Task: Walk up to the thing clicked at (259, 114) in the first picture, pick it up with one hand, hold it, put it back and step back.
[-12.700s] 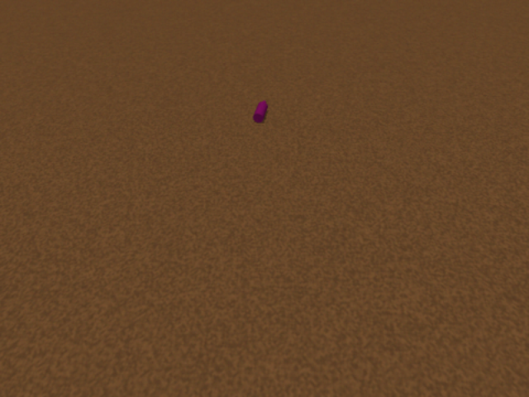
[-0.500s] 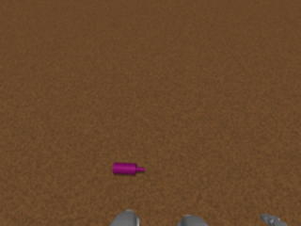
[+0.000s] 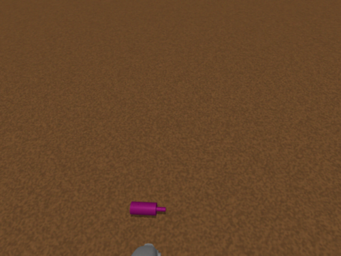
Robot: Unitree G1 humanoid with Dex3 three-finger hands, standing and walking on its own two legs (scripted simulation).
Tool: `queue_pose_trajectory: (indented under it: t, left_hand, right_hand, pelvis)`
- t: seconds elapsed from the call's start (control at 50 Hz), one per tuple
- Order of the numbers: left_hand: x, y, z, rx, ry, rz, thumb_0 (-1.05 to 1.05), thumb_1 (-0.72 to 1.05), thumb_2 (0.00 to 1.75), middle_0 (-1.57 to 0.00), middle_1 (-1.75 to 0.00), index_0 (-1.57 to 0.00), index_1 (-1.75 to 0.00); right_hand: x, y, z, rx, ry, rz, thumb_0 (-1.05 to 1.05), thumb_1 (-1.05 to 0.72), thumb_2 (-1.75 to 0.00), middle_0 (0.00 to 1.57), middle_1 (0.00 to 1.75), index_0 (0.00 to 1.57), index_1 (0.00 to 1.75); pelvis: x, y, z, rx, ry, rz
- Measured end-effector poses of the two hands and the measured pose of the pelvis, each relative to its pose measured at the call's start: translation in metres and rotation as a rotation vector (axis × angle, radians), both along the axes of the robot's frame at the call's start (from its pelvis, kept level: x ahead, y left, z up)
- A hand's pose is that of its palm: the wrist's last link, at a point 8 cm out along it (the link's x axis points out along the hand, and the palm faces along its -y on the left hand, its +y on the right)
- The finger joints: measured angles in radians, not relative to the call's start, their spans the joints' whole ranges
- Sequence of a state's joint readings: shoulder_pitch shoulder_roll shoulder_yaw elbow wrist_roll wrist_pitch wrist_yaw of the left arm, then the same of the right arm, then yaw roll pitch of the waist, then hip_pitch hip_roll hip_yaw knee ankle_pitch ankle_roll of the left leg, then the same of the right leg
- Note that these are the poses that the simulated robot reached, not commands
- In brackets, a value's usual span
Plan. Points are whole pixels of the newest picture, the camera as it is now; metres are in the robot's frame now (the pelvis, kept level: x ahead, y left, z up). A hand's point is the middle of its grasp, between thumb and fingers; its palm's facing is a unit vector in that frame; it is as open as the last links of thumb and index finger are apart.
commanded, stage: walk up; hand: left
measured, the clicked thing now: (148, 208) +0.47 +0.19 -0.73
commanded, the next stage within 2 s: stand in 1.20 s
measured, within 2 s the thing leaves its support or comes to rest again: neither
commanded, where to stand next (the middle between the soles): +0.09 +0.02 m, yaw -2 degrees
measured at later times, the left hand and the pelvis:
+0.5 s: hand out of the picture +0.04 +0.25 -0.16, palm faces -0.05 -0.91 -0.42, open 7.3 cm; pelvis -0.06 -0.02 -0.02, yaw -3 degrees
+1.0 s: hand out of the picture +0.04 +0.33 -0.15, palm faces -0.01 -0.94 -0.35, open 7.4 cm; pelvis -0.01 +0.04 +0.01, yaw +0 degrees
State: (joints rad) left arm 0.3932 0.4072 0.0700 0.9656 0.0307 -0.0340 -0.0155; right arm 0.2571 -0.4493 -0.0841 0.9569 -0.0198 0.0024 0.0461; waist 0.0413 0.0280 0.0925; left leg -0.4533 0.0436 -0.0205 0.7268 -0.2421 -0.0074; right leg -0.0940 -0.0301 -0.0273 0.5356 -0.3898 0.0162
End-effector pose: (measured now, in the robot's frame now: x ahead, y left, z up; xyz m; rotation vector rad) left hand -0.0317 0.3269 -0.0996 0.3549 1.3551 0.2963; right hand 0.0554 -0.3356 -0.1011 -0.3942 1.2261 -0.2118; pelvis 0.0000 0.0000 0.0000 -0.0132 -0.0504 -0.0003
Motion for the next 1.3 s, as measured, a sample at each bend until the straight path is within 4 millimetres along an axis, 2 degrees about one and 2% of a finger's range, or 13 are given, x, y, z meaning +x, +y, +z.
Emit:
queue_pose_trajectory:
  t: [0.08, 0.18, 0.32, 0.44, 0.56, 0.64, 0.74, 0.8, 0.9, 1.0, 1.08, 1.18, 1.3]
  left_hand:
    - [0.026, 0.015, -0.022, -0.002, 0.007, 0.018, 0.00, 0.90, 0.90, -0.20, -0.30, -0.20, -0.30]
    - [0.074, 0.007, -0.032, -0.035, -0.065, -0.031, 0.00, 0.91, 0.90, -0.20, -0.29, -0.20, -0.30]
    - [0.108, -0.016, -0.034, -0.050, -0.171, -0.106, 0.00, 0.91, 0.90, -0.20, -0.29, -0.20, -0.30]
    - [0.081, -0.034, -0.030, -0.016, -0.172, -0.138, 0.00, 0.91, 0.90, -0.20, -0.29, -0.20, -0.30]
    - [0.047, -0.031, -0.009, -0.001, -0.179, -0.120, 0.00, 0.90, 0.90, -0.20, -0.30, -0.21, -0.30]
    - [0.024, -0.010, 0.005, 0.007, -0.213, -0.077, 0.00, 0.90, 0.90, -0.21, -0.30, -0.21, -0.30]
    - [-0.009, 0.032, -0.002, 0.015, -0.129, -0.038, 0.00, 0.90, 0.90, -0.21, -0.30, -0.21, -0.30]
    - [-0.009, 0.049, -0.009, 0.017, -0.064, -0.029, 0.00, 0.90, 0.90, -0.20, -0.30, -0.20, -0.30]
    - [0.026, 0.054, -0.008, -0.038, -0.098, -0.067, 0.01, 0.91, 0.90, -0.20, -0.29, -0.20, -0.30]
    - [0.065, 0.048, -0.014, -0.072, -0.129, -0.066, 0.00, 0.91, 0.90, -0.20, -0.29, -0.20, -0.30]
    - [0.093, 0.026, -0.022, -0.088, -0.133, -0.062, 0.00, 0.91, 0.90, -0.20, -0.29, -0.20, -0.30]
    - [0.131, -0.009, -0.029, -0.102, -0.140, -0.129, 0.00, 0.91, 0.90, -0.20, -0.29, -0.20, -0.30]
    - [0.160, -0.042, -0.012, -0.101, -0.219, -0.214, 0.00, 0.91, 0.90, -0.20, -0.29, -0.20, -0.30]
  right_hand:
    - [0.022, 0.022, -0.012, -0.024, -0.019, 0.021, 0.01, -0.91, -0.89, 0.20, 0.30, 0.20, 0.30]
    - [0.042, 0.045, -0.009, 0.001, -0.099, 0.034, 0.00, -0.91, -0.89, 0.20, 0.30, 0.21, 0.30]
    - [0.052, 0.028, -0.009, -0.010, -0.192, 0.043, 0.00, -0.90, -0.89, 0.21, 0.30, 0.21, 0.30]
    - [0.033, -0.001, -0.024, -0.007, -0.194, -0.006, 0.00, -0.91, -0.89, 0.21, 0.30, 0.21, 0.30]
    - [-0.021, -0.005, -0.024, 0.025, -0.085, -0.012, 0.00, -0.91, -0.89, 0.20, 0.30, 0.20, 0.30]
    - [-0.051, 0.003, -0.014, 0.024, 0.029, 0.016, 0.00, -0.91, -0.89, 0.20, 0.30, 0.20, 0.30]
    - [-0.052, 0.025, -0.003, 0.003, 0.003, 0.034, 0.01, -0.91, -0.89, 0.20, 0.30, 0.20, 0.30]
    - [-0.060, 0.038, 0.003, -0.020, -0.052, 0.014, 0.01, -0.91, -0.89, 0.20, 0.30, 0.21, 0.30]
    - [-0.076, 0.051, 0.024, -0.043, -0.038, -0.031, 0.00, -0.91, -0.89, 0.21, 0.30, 0.21, 0.30]
    - [-0.077, 0.049, 0.035, -0.092, 0.003, -0.058, 0.00, -0.90, -0.89, 0.21, 0.30, 0.21, 0.30]
    - [-0.056, 0.043, 0.030, -0.093, 0.027, -0.065, 0.01, -0.90, -0.89, 0.21, 0.30, 0.21, 0.30]
    - [-0.015, 0.032, 0.002, -0.049, -0.017, -0.065, 0.00, -0.90, -0.89, 0.21, 0.30, 0.21, 0.30]
    - [0.020, 0.034, -0.014, 0.027, -0.070, -0.049, 0.00, -0.91, -0.89, 0.20, 0.30, 0.20, 0.30]
  pelvis:
    - [0.006, 0.012, -0.014, 0.021, -0.006, 0.013]
    - [-0.001, 0.011, -0.013, 0.012, -0.005, -0.003]
    - [-0.022, -0.002, -0.021, 0.005, -0.003, -0.042]
    - [-0.048, -0.017, -0.030, 0.022, -0.001, -0.045]
    - [-0.057, -0.012, -0.015, 0.029, 0.011, -0.021]
    - [-0.052, -0.001, -0.005, 0.040, 0.014, 0.015]
    - [-0.046, 0.025, -0.008, 0.027, 0.006, 0.035]
    - [-0.042, 0.036, -0.008, 0.029, -0.002, 0.027]
    - [-0.028, 0.041, 0.005, 0.024, -0.023, 0.023]
    - [-0.014, 0.037, 0.009, 0.016, -0.035, 0.003]
    - [-0.010, 0.031, 0.007, 0.012, -0.030, -0.012]
    - [-0.004, 0.019, -0.006, 0.035, 0.001, -0.025]
    - [-0.005, 0.007, -0.002, 0.027, 0.006, -0.020]
